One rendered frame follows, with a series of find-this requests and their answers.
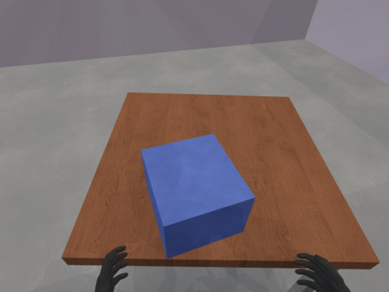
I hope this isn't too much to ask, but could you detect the table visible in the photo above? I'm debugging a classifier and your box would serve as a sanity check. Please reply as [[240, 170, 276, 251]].
[[61, 92, 380, 292]]

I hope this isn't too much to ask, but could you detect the left robot hand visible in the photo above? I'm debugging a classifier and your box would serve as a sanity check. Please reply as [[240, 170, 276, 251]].
[[95, 246, 128, 292]]

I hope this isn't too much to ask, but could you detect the carton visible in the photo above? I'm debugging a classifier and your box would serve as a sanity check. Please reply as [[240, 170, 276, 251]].
[[141, 134, 255, 259]]

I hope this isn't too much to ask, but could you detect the right robot hand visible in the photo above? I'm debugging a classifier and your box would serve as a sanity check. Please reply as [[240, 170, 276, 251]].
[[294, 253, 350, 292]]

